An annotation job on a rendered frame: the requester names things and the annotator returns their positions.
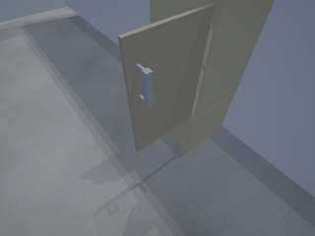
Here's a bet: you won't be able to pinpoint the cupboard door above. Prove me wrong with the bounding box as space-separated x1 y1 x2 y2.
117 4 215 152

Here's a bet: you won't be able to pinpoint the handle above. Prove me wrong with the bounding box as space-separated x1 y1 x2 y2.
136 63 154 109

